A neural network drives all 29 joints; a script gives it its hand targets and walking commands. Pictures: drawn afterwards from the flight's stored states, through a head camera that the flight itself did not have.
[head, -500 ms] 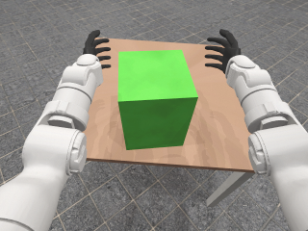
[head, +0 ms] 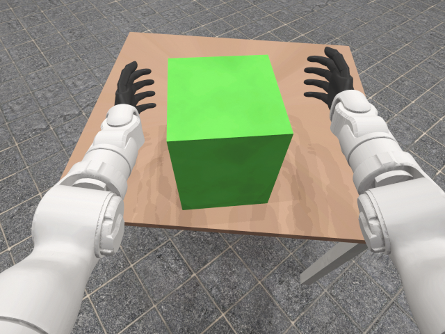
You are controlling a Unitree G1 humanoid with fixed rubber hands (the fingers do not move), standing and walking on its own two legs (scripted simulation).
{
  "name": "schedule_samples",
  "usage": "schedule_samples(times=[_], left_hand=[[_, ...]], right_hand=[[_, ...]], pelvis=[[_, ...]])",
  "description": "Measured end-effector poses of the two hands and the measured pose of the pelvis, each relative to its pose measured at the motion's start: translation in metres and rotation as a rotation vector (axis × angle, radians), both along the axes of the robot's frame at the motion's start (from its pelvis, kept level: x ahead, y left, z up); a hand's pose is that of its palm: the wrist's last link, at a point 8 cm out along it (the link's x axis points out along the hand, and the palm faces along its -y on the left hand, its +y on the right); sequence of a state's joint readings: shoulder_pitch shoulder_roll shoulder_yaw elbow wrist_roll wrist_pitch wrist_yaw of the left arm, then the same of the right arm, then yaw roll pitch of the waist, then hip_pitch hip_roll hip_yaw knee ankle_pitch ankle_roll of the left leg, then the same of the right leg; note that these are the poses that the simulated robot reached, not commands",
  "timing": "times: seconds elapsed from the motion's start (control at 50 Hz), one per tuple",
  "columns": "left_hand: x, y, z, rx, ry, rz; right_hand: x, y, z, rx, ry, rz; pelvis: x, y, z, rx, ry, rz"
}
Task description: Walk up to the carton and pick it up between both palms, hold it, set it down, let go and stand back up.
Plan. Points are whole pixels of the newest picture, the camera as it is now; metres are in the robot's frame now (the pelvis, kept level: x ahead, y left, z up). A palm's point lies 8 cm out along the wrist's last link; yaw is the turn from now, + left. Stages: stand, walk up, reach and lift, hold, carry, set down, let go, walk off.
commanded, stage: reach and lift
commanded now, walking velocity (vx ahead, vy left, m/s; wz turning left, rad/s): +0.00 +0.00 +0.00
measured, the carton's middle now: (222, 137) +0.50 +0.03 +0.02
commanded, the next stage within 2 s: none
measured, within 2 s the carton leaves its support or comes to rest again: neither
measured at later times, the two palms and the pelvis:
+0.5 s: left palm (131, 123) +0.47 +0.21 +0.07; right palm (325, 111) +0.50 -0.17 +0.10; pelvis +0.01 +0.00 +0.00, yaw +0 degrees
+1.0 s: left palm (142, 128) +0.46 +0.18 +0.07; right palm (302, 118) +0.49 -0.12 +0.09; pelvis +0.01 +0.00 +0.00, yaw +0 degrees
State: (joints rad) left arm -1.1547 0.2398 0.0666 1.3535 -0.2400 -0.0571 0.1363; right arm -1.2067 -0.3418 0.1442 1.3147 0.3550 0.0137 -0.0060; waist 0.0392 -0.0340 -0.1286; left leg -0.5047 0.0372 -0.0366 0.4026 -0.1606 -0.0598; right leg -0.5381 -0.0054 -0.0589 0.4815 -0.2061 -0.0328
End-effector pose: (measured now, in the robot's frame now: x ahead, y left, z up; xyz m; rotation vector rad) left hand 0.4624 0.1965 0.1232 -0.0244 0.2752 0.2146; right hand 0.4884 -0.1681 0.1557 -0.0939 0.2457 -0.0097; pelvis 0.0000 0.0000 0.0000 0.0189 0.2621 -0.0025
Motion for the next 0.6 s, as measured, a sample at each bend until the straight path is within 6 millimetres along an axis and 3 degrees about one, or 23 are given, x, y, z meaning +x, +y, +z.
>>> schedule_samples(times=[0.14,0.32,0.6], left_hand=[[-0.002,0.005,-0.026,-0.006,0.013,0.001],[0.003,0.009,-0.046,-0.009,0.002,0.009],[0.006,0.008,-0.051,0.049,0.004,-0.028]], right_hand=[[0.003,-0.005,-0.023,-0.022,0.019,0.001],[0.009,-0.008,-0.050,-0.026,0.025,0.005],[0.013,0.009,-0.056,0.037,0.001,0.023]], pelvis=[[0.003,0.000,-0.001,0.000,0.035,0.001],[0.010,0.000,-0.003,0.000,0.097,0.002],[0.013,0.000,-0.003,0.000,0.111,0.002]])
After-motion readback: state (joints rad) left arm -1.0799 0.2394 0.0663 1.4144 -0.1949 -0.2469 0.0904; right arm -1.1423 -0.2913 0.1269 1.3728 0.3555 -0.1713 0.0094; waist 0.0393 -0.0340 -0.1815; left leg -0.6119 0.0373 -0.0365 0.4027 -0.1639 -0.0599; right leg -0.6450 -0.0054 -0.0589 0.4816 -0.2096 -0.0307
